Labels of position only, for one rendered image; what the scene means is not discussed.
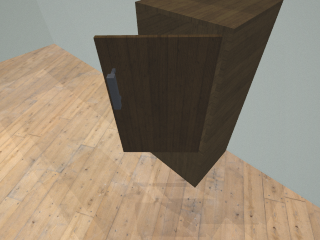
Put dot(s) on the cupboard door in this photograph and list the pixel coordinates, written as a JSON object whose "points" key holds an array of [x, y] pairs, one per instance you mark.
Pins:
{"points": [[165, 83]]}

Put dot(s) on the handle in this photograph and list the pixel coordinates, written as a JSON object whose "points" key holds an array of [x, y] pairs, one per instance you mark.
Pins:
{"points": [[113, 89]]}

